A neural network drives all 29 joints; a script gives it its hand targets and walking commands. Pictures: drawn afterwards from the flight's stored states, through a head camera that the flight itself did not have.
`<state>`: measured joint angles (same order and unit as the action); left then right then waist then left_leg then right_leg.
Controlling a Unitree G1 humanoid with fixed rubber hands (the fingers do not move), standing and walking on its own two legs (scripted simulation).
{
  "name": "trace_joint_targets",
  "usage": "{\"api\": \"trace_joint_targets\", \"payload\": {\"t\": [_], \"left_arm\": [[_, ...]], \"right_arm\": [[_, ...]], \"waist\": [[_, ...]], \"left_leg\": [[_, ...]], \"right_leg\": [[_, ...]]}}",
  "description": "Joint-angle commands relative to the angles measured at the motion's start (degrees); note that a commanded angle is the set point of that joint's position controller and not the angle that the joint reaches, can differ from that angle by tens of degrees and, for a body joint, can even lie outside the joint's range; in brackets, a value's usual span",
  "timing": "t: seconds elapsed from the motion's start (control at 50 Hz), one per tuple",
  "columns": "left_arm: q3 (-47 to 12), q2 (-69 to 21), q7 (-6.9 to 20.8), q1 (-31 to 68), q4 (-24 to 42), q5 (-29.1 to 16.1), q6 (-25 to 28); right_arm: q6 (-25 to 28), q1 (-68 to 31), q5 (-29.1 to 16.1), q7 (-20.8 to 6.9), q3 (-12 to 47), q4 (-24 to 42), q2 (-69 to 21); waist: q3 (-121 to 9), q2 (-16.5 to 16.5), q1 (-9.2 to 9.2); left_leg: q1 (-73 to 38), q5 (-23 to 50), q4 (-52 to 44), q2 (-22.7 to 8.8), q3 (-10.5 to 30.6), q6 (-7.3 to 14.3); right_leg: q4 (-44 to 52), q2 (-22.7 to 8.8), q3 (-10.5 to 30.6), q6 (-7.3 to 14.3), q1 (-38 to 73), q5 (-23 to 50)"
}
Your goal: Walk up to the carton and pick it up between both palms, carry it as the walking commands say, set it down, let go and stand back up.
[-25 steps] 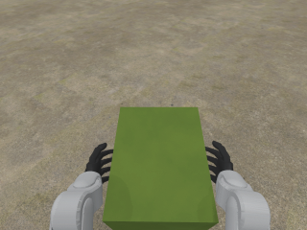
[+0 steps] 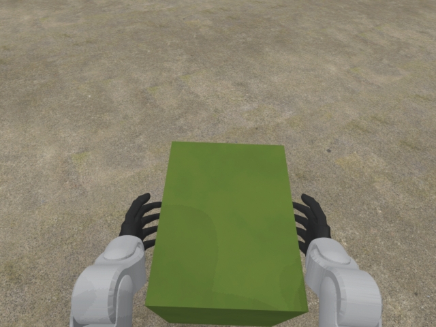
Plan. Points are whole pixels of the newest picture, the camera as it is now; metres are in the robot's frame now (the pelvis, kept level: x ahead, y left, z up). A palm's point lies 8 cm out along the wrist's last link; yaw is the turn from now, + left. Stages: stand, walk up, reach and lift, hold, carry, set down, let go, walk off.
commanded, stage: carry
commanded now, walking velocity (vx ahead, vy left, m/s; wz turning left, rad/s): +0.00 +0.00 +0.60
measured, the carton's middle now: (223, 238) +0.28 +0.00 +0.02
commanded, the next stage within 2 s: none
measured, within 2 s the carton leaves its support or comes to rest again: neither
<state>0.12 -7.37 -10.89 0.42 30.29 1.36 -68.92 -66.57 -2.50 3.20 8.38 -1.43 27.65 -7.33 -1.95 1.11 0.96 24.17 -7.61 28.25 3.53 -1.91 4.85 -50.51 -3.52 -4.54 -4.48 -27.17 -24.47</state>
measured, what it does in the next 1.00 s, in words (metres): steps to the left, turning left: right foot, then left foot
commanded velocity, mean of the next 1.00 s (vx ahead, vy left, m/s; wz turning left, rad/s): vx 0.00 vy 0.00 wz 0.36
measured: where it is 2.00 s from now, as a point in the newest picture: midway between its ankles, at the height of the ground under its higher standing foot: outside the picture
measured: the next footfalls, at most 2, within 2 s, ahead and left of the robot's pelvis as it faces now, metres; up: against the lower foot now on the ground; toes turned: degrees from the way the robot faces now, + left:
right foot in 0.10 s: +0.02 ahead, -0.12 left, +0.00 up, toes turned -4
left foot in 0.44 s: -0.01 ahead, +0.20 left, +0.00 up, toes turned +25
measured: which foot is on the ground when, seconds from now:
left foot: down 0.00-0.10, up 0.12-0.42, down 0.44-0.82, up 0.84-0.98, down 1.00-1.00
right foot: up 0.00-0.08, down 0.10-0.42, up 0.44-0.76, down 0.78-1.00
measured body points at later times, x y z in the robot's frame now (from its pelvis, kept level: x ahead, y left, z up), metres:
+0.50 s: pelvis -0.04 +0.07 -0.01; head -0.04 +0.08 +0.44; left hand +0.15 +0.29 +0.06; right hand +0.26 +0.03 +0.07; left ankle -0.04 +0.18 -0.73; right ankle -0.04 -0.09 -0.69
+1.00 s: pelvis -0.08 +0.09 +0.00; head -0.10 +0.06 +0.45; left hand +0.08 +0.32 +0.09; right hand +0.22 +0.07 +0.09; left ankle -0.13 +0.21 -0.73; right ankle -0.02 -0.01 -0.73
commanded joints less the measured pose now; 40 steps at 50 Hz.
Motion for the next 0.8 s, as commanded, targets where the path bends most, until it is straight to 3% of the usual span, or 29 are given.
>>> {"api": "trace_joint_targets", "payload": {"t": [0.0,0.04,0.06,0.08,0.1,0.12,0.14,0.16,0.18,0.22,0.26,0.34,0.36,0.38,0.4,0.42,0.44,0.46,0.5,0.52,0.54,0.58,0.66,0.74,0.76,0.78], "left_arm": [[-35.85,-52.41,9.35,25.19,6.71,-17.38,2.65],[-34.51,-51.53,9.02,24.08,6.13,-16.7,2.36],[-33.71,-51.22,8.93,23.68,5.67,-16.34,2.28],[-33.07,-50.39,8.87,23.54,5.33,-16.12,2.1],[-32.16,-49.59,8.93,23.55,4.49,-15.22,2.26],[-32.12,-50.29,8.98,24.96,4.44,-15.34,2.55],[-32.45,-51.21,9.02,25.56,5.52,-15.31,2.47],[-32.7,-51.14,9.26,25.7,7.04,-15.39,2.71],[-32.09,-50.05,9.31,26.8,7.76,-15.0,2.85],[-31.16,-49.2,8.96,26.45,7.95,-14.57,3.07],[-29.98,-47.71,8.57,24.58,7.82,-13.76,2.85],[-30.34,-46.68,7.91,23.68,7.87,-13.86,2.03],[-30.63,-46.64,7.76,23.36,7.56,-13.8,1.85],[-30.83,-46.62,7.6,23.08,6.99,-13.72,1.72],[-31.45,-46.24,7.59,23.84,7.05,-13.68,1.62],[-31.87,-44.93,7.76,24.93,7.05,-13.76,1.36],[-33.85,-46.04,7.79,25.41,8.08,-14.63,1.16],[-34.34,-48.03,8.28,25.69,6.7,-14.84,1.2],[-37.87,-53.31,9.55,31.35,8.56,-18.07,2.25],[-38.76,-54.59,9.9,32.89,9.26,-18.94,2.85],[-39.5,-56.01,10.04,33.92,9.99,-19.89,3.56],[-39.76,-56.13,10.04,33.39,11.25,-20.24,4.58],[-38.1,-54.03,9.78,29.21,9.41,-19.12,4.27],[-35.34,-50.99,9.46,24.99,6.75,-17.35,2.92],[-34.62,-50.25,9.41,25.05,6.49,-17.14,2.57],[-33.79,-49.48,9.48,24.72,5.69,-16.82,2.29]], "right_arm": [[0.31,-19.63,-15.79,-7.31,33.66,6.91,-50.28],[-0.26,-19.37,-15.92,-7.18,33.97,6.38,-49.57],[-0.48,-20.19,-16.26,-7.09,34.37,6.36,-49.44],[-0.82,-19.9,-15.9,-7.03,34.22,5.28,-48.97],[-1.22,-20.93,-15.68,-7.23,35.27,5.8,-48.66],[-1.31,-23.88,-15.99,-7.38,35.82,6.76,-48.62],[-1.01,-25.75,-16.69,-7.36,36.39,7.12,-50.13],[-0.8,-25.95,-17.64,-7.52,37.36,7.18,-51.32],[-0.86,-26.33,-18.17,-7.65,37.89,6.53,-51.87],[-1.06,-25.54,-18.37,-7.57,37.82,5.9,-52.27],[-1.49,-25.07,-18.54,-7.19,37.73,5.59,-51.52],[-2.41,-22.67,-17.45,-6.46,35.6,3.99,-49.55],[-2.57,-21.71,-17.15,-6.43,35.1,3.49,-49.07],[-2.61,-20.51,-16.67,-6.38,34.42,2.5,-48.84],[-2.55,-19.34,-16.44,-6.41,33.58,1.56,-48.63],[-2.46,-18.45,-15.8,-6.36,32.72,0.06,-47.67],[-1.91,-18.12,-15.27,-6.22,30.9,0.14,-47.4],[-1.57,-18.85,-15.37,-6.45,30.81,2.0,-48.3],[0.12,-21.99,-15.2,-7.2,30.76,3.76,-51.82],[0.82,-22.25,-15.07,-7.48,30.75,4.22,-52.82],[1.49,-22.34,-15.35,-7.58,30.92,4.79,-53.99],[2.51,-21.27,-15.66,-7.69,31.46,5.97,-54.22],[2.31,-19.49,-15.23,-7.28,32.15,6.95,-52.31],[0.93,-19.41,-15.25,-6.73,33.29,6.91,-49.66],[0.42,-19.03,-15.09,-6.58,33.19,5.97,-49.24],[0.11,-19.23,-14.9,-6.4,33.34,5.3,-48.91]], "waist": [[-19.44,6.16,-2.14],[-19.79,6.08,-1.58],[-20.44,5.78,-1.06],[-20.91,3.4,-0.87],[-18.24,-11.04,-0.57],[-14.72,-21.88,-0.59],[-12.17,-14.76,-0.83],[-11.52,-7.42,-1.0],[-11.6,-5.9,-1.19],[-11.97,-10.95,-1.37],[-12.54,-13.91,-0.93],[-14.04,-16.25,-0.23],[-14.74,-15.45,-0.71],[-15.75,-13.21,-1.67],[-18.88,-7.06,-2.64],[-18.47,7.0,-2.96],[-18.18,20.0,-2.69],[-17.95,13.17,-2.42],[-17.18,8.04,-2.34],[-17.69,7.8,-2.28],[-18.94,8.02,-2.04],[-20.31,7.37,-2.19],[-20.81,6.01,-2.19],[-20.88,5.73,-1.36],[-21.78,4.13,-1.13],[-21.59,0.65,-1.17]], "left_leg": [[-11.74,8.54,-9.19,-16.06,16.69,4.62],[-9.27,8.54,-8.57,-13.8,15.45,2.08],[-5.96,7.43,-7.82,-12.47,14.21,-0.13],[0.06,5.69,-5.36,-10.19,12.69,-3.15],[9.43,-5.5,2.56,-3.49,4.25,-7.39],[13.15,-18.47,18.97,-1.34,-1.11,-6.51],[14.38,-23.07,30.45,-2.2,-2.14,-6.35],[13.08,-20.47,33.86,-3.79,-1.23,-6.5],[12.92,-16.72,34.1,-4.61,-1.19,-6.75],[11.63,-13.61,28.89,-4.86,-3.4,-7.37],[7.15,-14.87,23.4,-3.95,-6.59,-7.52],[2.12,-15.97,12.95,-3.07,-9.7,-6.44],[-0.43,-13.02,7.18,-2.73,-10.64,-5.98],[-6.7,-5.2,-0.92,-2.34,-11.23,-5.82],[-16.96,-0.09,-4.51,-5.09,-6.31,-4.96],[-26.43,25.7,-4.59,-17.92,11.19,-1.67],[-28.57,52.56,-1.16,-28.5,23.39,5.87],[-25.29,50.61,0.09,-26.51,19.49,7.99],[-20.26,30.44,-1.61,-21.24,12.64,5.5],[-18.11,20.53,-3.57,-19.02,11.15,5.17],[-17.9,16.35,-4.69,-17.47,9.47,4.83],[-17.68,11.23,-6.88,-17.48,11.41,5.18],[-14.82,8.41,-8.29,-18.05,12.98,6.41],[-11.44,11.07,-5.28,-14.57,10.56,4.22],[-9.72,10.14,-4.01,-13.51,9.8,2.61],[-5.56,8.7,-1.81,-11.84,8.84,0.48]], "right_leg": [[9.03,0.99,0.75,1.17,6.22,-0.69],[20.31,1.74,-1.86,1.63,13.89,-0.45],[26.67,0.12,-2.04,1.82,20.66,2.66],[30.28,-4.95,2.47,3.05,28.65,3.66],[35.04,-17.33,13.79,7.36,31.26,2.31],[36.91,-28.67,20.62,13.8,23.97,14.43],[35.35,-28.49,16.36,15.55,21.69,25.55],[32.76,-24.86,10.04,13.98,20.73,30.02],[31.11,-21.31,5.14,11.54,21.65,31.8],[27.69,-17.1,-1.93,7.84,24.45,37.37],[26.92,-17.04,-4.48,6.9,22.57,36.22],[21.96,-19.11,-6.09,5.99,23.81,40.38],[19.16,-18.96,-7.21,4.87,24.28,41.17],[14.67,-18.13,-9.1,2.67,21.9,41.58],[6.13,-16.34,-9.39,0.15,14.4,31.56],[-6.85,-11.59,-8.87,-2.75,-1.67,3.18],[-15.95,-3.88,-8.11,-4.51,-13.13,-20.3],[-21.17,-4.69,-0.64,-3.22,-11.05,-18.84],[-19.68,-4.86,1.71,-2.67,-9.98,-9.94],[-17.66,-4.38,1.59,-2.22,-8.51,-4.88],[-14.61,-3.65,0.83,-1.82,-6.65,-1.96],[-10.46,-2.5,0.71,-1.3,-4.74,-1.03],[0.69,-0.67,0.94,0.8,1.13,0.55],[20.78,1.75,-2.26,2.84,12.57,3.76],[26.66,0.03,-1.76,3.17,18.07,7.47],[29.28,-5.28,3.27,3.93,23.56,10.73]]}}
